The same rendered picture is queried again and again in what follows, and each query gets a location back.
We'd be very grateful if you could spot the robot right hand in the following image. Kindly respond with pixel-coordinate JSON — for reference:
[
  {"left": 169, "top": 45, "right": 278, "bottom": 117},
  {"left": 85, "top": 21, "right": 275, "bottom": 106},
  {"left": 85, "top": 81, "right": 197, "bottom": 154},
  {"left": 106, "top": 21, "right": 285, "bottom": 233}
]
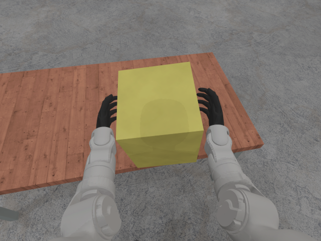
[{"left": 197, "top": 88, "right": 224, "bottom": 126}]

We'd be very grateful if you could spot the left robot upper arm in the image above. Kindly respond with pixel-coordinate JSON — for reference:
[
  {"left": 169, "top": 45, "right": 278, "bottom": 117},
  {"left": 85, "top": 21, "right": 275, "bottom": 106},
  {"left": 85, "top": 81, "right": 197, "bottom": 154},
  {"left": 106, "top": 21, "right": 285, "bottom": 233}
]
[{"left": 48, "top": 194, "right": 121, "bottom": 241}]

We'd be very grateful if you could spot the right robot upper arm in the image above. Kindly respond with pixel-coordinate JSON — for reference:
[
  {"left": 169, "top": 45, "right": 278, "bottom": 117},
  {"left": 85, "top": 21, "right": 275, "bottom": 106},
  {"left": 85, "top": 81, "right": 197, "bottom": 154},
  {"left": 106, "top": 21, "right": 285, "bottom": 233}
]
[{"left": 216, "top": 188, "right": 318, "bottom": 241}]

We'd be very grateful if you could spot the carton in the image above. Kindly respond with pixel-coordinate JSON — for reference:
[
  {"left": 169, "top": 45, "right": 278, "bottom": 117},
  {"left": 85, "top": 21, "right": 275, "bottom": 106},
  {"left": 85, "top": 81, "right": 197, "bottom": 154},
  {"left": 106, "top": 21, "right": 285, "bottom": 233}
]
[{"left": 116, "top": 62, "right": 204, "bottom": 168}]

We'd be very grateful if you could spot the table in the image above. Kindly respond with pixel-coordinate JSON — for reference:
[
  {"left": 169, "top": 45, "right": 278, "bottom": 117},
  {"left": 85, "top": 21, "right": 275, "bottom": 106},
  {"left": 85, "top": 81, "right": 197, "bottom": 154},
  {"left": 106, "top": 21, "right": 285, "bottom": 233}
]
[{"left": 0, "top": 52, "right": 264, "bottom": 221}]

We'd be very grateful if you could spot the robot left hand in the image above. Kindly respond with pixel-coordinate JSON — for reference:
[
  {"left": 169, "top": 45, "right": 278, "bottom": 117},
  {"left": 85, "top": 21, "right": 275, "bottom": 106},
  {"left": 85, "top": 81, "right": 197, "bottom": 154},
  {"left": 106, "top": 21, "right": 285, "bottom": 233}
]
[{"left": 96, "top": 94, "right": 117, "bottom": 128}]

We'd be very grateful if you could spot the right robot forearm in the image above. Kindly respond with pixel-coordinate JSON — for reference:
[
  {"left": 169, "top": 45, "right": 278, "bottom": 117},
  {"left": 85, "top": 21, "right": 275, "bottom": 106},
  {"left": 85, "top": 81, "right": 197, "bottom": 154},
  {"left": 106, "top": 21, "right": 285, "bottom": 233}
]
[{"left": 204, "top": 125, "right": 265, "bottom": 201}]

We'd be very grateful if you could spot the left robot forearm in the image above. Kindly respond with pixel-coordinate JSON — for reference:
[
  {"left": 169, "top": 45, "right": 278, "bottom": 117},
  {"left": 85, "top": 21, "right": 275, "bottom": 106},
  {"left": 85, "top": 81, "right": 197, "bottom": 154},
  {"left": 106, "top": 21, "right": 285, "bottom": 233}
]
[{"left": 61, "top": 127, "right": 116, "bottom": 235}]

